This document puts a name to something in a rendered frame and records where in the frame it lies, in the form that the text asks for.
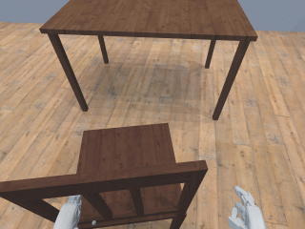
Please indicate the robot right hand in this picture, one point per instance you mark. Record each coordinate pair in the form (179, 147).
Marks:
(251, 215)

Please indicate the table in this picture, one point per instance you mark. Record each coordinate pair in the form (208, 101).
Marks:
(176, 19)

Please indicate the chair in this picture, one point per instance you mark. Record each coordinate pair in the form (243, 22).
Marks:
(125, 175)

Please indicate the robot left hand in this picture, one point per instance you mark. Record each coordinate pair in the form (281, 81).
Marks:
(69, 214)

